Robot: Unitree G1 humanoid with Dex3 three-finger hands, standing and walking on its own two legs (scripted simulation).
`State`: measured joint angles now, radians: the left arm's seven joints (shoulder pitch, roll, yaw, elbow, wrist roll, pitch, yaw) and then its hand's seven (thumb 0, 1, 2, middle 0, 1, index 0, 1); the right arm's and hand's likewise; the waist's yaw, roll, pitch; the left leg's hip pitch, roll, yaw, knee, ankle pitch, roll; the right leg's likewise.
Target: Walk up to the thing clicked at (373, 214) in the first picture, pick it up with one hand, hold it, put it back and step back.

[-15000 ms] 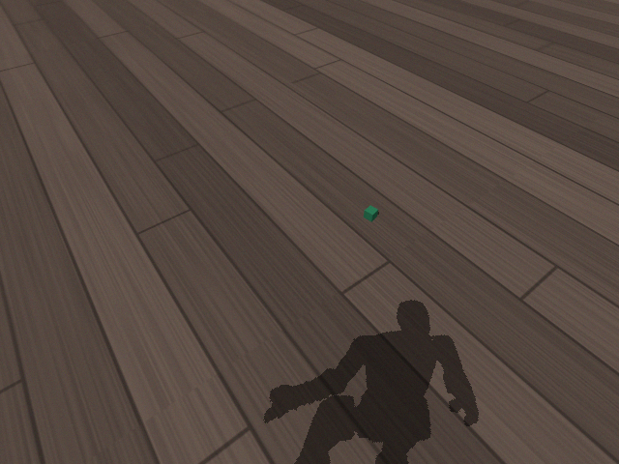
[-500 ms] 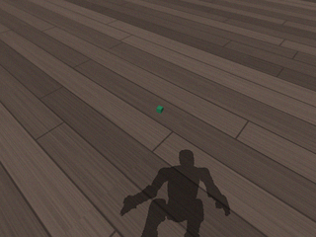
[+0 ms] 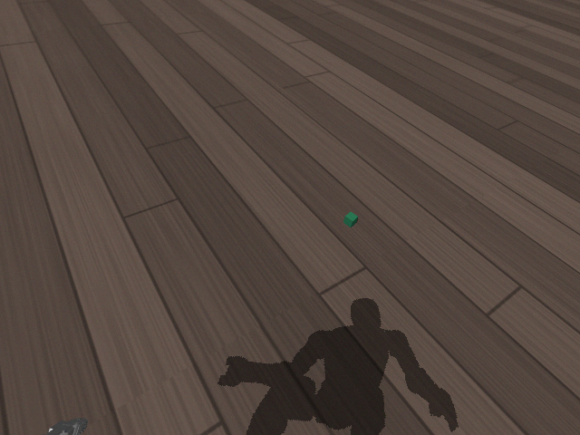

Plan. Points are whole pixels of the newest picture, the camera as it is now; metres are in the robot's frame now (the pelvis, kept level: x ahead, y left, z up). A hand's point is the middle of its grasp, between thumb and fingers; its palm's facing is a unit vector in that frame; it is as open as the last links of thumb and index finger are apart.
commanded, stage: walk up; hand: left
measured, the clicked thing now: (350, 219) +1.23 -0.31 -0.74
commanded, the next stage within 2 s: none
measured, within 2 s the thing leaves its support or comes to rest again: neither
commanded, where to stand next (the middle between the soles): +1.18 -0.71 m, yaw +51 degrees
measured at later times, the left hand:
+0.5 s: hand (159, 363) +0.27 +0.24 -0.15, palm faces +0.26 -0.90 -0.34, open 7.4 cm
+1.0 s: hand (252, 316) +0.39 +0.09 -0.19, palm faces +0.41 -0.87 -0.29, open 7.4 cm
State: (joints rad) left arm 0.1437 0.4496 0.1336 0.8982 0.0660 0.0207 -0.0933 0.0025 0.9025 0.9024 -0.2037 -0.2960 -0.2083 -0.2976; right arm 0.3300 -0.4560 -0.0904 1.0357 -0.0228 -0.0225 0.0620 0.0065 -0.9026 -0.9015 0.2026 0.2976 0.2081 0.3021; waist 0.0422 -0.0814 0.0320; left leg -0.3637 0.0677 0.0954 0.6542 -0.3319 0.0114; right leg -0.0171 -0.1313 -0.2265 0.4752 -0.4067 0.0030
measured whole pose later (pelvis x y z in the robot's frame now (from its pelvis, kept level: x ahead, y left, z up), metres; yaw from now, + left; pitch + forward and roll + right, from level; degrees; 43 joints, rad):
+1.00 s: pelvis +0.47 -0.17 -0.03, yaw +28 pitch -2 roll +2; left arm 0.31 0.43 0.09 0.72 0.07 0.09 -0.10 0.01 0.91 0.90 -0.20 -0.30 -0.20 -0.30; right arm 0.32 -0.42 -0.04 0.81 0.00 -0.08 -0.10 0.00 -0.90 -0.90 0.21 0.30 0.21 0.30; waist 0.04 -0.14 0.10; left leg -0.48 0.00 0.12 0.76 -0.26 0.05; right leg -0.45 -0.02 -0.02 1.23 -0.51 0.00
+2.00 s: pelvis +0.88 -0.54 -0.05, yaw +43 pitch -1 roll -1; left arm 0.23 0.53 0.15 0.68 0.05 0.08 -0.09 0.00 0.91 0.90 -0.20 -0.30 -0.20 -0.30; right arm 0.33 -0.52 -0.06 0.91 -0.06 -0.07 -0.08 0.00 -0.89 -0.90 0.21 0.30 0.22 0.30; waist -0.01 -0.07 0.06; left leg -0.54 0.21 -0.15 0.87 -0.39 0.03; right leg -0.44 -0.10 0.07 0.91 -0.47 0.06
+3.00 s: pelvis +1.19 -0.83 -0.01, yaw +51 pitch -2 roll +0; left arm 0.31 0.35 0.06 0.88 0.02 -0.03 0.01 0.00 0.90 0.90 -0.21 -0.30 -0.21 -0.30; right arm 0.28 -0.44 -0.04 0.94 -0.03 0.01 -0.01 0.00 -0.90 -0.90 0.20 0.30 0.21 0.30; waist 0.05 0.06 0.09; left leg -0.53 -0.05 -0.11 1.11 -0.34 0.03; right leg -0.34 0.01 -0.11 0.69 -0.32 -0.06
